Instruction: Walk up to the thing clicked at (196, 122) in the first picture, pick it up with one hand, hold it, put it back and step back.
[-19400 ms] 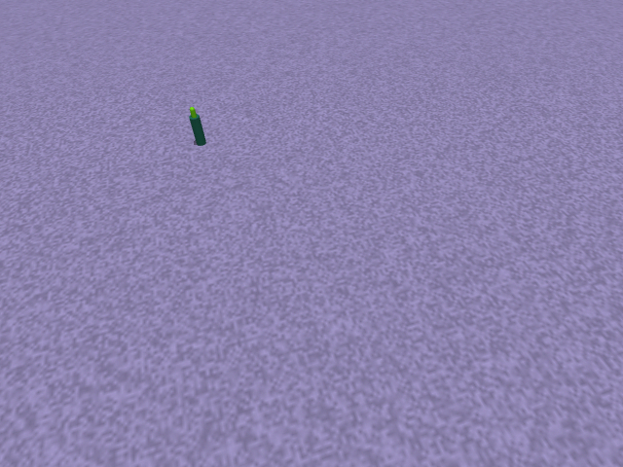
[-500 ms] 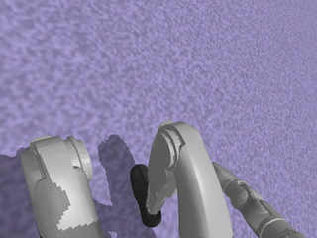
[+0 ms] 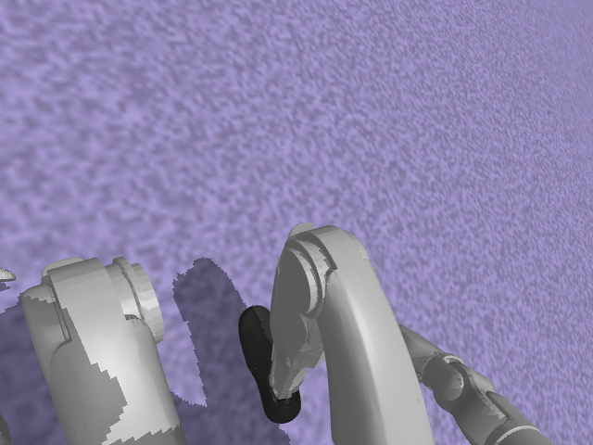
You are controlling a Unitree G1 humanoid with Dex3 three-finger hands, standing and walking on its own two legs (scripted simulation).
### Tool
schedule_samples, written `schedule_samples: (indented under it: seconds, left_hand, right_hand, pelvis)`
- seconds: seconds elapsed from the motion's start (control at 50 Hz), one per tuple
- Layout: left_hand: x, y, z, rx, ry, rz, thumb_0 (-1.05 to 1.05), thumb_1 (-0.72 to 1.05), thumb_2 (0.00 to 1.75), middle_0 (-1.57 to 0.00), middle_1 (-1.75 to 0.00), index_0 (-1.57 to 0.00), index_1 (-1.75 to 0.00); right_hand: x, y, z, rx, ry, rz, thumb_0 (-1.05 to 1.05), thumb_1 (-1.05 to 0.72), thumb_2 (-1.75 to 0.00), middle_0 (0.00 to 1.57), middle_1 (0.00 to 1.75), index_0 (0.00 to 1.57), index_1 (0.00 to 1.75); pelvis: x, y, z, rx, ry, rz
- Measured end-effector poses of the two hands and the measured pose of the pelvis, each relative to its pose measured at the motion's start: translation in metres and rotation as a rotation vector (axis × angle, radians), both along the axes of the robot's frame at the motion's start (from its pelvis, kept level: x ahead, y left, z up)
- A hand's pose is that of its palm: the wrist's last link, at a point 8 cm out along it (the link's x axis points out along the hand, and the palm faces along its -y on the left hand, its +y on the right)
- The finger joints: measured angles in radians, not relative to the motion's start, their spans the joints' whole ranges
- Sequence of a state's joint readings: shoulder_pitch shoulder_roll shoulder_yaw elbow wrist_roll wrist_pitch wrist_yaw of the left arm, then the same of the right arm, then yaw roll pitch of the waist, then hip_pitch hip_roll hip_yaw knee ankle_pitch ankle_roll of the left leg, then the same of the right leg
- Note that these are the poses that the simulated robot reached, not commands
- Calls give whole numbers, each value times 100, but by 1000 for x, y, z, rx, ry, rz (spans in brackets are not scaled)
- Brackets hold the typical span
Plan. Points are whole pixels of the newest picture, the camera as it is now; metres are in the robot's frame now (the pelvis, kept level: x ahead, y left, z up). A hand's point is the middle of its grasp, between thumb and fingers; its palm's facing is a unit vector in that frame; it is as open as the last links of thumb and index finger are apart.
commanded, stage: close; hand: left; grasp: from the side
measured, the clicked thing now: out of the picture +0.40 +0.31 -0.17
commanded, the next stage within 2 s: settle in 0.78 s
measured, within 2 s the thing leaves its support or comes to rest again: leaves its support in 1.22 s
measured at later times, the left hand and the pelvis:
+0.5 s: hand out of the picture +0.41 +0.32 -0.16, palm faces +0.45 -0.89 +0.01, open 13.1 cm; pelvis +0.00 +0.00 +0.00, yaw +0 degrees
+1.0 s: hand out of the picture +0.41 +0.32 -0.16, palm faces +0.45 -0.89 +0.02, open 8.1 cm; pelvis +0.00 +0.00 +0.00, yaw -1 degrees
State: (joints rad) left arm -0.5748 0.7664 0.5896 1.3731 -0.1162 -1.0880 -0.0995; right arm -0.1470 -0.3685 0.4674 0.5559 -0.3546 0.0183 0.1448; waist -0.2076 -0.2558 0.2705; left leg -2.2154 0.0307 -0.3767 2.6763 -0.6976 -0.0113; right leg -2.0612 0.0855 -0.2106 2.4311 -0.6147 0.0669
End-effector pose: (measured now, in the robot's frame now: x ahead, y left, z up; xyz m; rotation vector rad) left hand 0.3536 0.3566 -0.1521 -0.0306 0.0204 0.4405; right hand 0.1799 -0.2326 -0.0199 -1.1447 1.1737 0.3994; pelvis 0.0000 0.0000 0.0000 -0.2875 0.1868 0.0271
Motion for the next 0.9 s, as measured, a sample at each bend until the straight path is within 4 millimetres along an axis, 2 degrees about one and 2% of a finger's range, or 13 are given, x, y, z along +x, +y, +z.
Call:
schedule_samples:
  seconds: [0.14,0.36,0.82,0.9]
  left_hand:
    - [-1,-1,-4,9,8,12,-1,-52,9,-8,-11,-10,-9]
    - [8,0,-4,17,5,20,-1,-25,27,-25,-27,-26,-25]
    - [10,-2,-6,17,0,34,-1,20,62,-64,-63,-65,-61]
    - [11,-1,-6,12,0,39,0,18,66,-73,-72,-68,-70]
  right_hand:
    - [6,-3,0,-8,13,-1,0,-90,-90,21,30,21,30]
    - [14,-4,1,-23,6,5,0,-88,-89,21,30,21,30]
    - [-1,-6,2,-35,31,-11,0,-87,-89,21,30,21,30]
    - [-2,-6,3,-38,30,-16,0,-87,-89,21,30,21,30]
  pelvis:
    - [2,0,1,-1,12,-1]
    - [4,0,1,-3,16,-2]
    - [0,0,2,-7,3,-11]
    - [0,0,2,-9,1,-12]
